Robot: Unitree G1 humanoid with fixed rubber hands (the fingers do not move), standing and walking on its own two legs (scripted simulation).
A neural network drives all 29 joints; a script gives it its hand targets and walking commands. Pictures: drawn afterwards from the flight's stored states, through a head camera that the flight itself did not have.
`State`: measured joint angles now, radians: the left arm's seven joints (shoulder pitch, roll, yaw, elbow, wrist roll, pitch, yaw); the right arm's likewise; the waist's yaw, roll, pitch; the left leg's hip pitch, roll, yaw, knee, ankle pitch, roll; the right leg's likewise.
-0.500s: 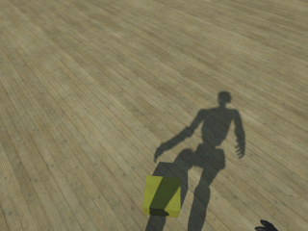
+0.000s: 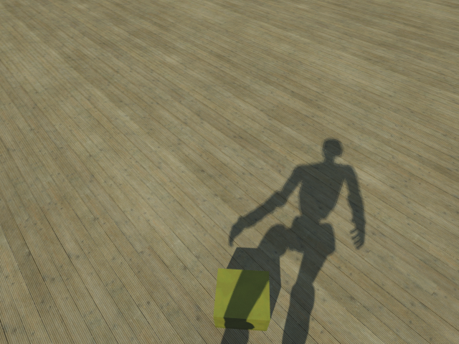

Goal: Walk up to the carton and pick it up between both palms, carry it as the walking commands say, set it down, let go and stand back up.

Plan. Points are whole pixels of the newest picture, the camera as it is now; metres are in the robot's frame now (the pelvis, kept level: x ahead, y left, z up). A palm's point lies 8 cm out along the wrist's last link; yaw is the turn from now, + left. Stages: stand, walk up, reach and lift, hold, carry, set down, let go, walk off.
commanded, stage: walk up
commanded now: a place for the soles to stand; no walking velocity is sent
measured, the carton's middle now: (242, 299) +0.42 -0.03 -0.70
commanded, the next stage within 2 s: reach and lift in 0.60 s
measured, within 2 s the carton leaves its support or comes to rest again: neither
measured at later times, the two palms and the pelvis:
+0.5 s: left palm out of the picture +0.12 +0.30 -0.11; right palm out of the picture +0.07 -0.30 -0.12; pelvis +0.01 +0.00 +0.00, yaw -3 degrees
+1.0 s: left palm (103, 332) +0.19 +0.26 -0.13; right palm out of the picture +0.16 -0.28 -0.14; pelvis -0.02 +0.00 -0.04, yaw +1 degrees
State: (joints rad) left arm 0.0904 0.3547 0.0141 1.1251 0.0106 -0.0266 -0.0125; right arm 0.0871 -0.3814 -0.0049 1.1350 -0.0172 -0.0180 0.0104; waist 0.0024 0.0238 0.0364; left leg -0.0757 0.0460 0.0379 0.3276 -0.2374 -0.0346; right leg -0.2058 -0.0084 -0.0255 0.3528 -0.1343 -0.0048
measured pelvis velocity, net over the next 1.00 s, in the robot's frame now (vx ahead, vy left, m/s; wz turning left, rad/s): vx -0.02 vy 0.00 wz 0.02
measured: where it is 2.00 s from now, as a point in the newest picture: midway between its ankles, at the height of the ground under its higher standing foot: outside the picture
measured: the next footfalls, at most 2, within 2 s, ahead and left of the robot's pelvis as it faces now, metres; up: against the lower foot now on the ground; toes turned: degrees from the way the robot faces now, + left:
none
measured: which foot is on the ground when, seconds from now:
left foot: down 0.00-1.00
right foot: down 0.00-1.00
